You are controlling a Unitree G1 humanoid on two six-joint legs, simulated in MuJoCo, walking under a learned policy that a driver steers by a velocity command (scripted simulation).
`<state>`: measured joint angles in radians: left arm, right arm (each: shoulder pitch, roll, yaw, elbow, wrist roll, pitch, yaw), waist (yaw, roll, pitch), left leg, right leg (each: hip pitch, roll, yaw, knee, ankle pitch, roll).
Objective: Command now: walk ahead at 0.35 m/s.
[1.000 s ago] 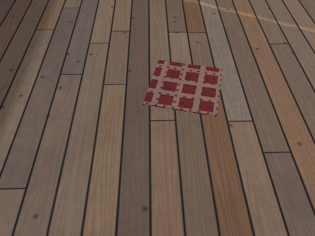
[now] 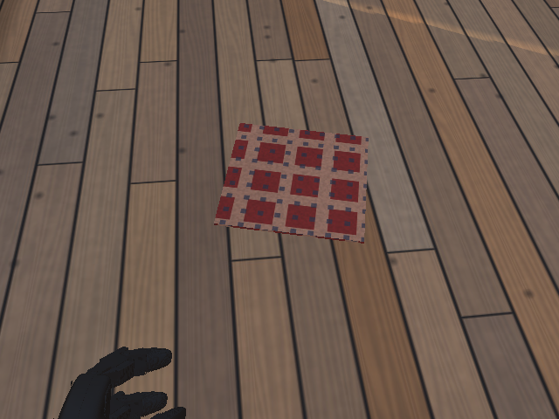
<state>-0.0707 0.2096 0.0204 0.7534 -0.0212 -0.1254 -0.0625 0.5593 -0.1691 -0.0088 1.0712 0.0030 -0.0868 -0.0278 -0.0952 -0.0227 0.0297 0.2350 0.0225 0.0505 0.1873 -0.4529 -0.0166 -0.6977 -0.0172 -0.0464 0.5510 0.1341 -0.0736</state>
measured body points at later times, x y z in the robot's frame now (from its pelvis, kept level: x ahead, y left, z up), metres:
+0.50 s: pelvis +0.17 +0.00 +0.03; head +0.16 +0.03 +0.48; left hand +0.28 +0.27 -0.11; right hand +0.23 -0.28 -0.08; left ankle +0.16 +0.11 -0.71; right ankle +0.22 -0.10 -0.71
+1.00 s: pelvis +0.43 -0.06 -0.01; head +0.48 -0.05 +0.44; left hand +0.70 +0.14 -0.09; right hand +0.28 -0.29 -0.13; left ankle +0.17 +0.11 -0.70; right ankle +0.58 -0.19 -0.72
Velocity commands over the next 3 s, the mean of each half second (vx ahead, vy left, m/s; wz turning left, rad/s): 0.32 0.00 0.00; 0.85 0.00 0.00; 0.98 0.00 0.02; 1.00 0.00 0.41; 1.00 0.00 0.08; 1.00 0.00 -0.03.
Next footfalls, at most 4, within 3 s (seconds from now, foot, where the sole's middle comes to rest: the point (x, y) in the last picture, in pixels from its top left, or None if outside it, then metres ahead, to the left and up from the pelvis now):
0.04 right None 0.26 -0.10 -0.75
0.50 left None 0.20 0.12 -0.75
0.98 right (341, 341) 0.62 -0.20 -0.75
1.50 left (246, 190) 1.12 0.01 -0.75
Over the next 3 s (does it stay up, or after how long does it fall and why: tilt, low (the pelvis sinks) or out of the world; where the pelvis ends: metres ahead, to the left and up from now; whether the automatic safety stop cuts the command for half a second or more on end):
stays up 2.28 0.12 -0.01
